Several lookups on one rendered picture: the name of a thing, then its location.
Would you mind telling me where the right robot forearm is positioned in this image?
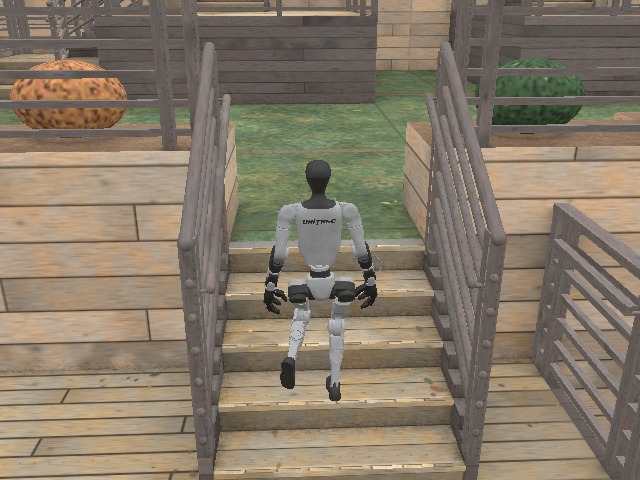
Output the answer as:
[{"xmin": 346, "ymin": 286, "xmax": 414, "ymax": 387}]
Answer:
[{"xmin": 357, "ymin": 241, "xmax": 376, "ymax": 286}]

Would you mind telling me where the robot torso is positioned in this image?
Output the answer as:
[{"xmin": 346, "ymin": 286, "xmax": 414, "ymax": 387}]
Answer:
[{"xmin": 295, "ymin": 198, "xmax": 342, "ymax": 301}]

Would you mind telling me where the left robot upper arm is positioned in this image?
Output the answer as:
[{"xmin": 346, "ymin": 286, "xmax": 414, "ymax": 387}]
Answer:
[{"xmin": 273, "ymin": 203, "xmax": 298, "ymax": 260}]

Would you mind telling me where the robot right hand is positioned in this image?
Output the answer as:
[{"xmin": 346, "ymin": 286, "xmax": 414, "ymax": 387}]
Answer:
[{"xmin": 355, "ymin": 282, "xmax": 378, "ymax": 309}]

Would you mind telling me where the right robot upper arm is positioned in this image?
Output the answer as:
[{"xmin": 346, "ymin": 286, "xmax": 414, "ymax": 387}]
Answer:
[{"xmin": 339, "ymin": 202, "xmax": 368, "ymax": 257}]

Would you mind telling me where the left robot forearm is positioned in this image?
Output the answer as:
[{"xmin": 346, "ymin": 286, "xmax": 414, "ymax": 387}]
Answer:
[{"xmin": 264, "ymin": 245, "xmax": 284, "ymax": 291}]

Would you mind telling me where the robot head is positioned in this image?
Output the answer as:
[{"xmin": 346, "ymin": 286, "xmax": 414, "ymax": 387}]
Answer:
[{"xmin": 301, "ymin": 160, "xmax": 336, "ymax": 209}]

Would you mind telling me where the robot left hand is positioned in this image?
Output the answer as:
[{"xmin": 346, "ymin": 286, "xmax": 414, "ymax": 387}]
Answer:
[{"xmin": 263, "ymin": 289, "xmax": 287, "ymax": 314}]

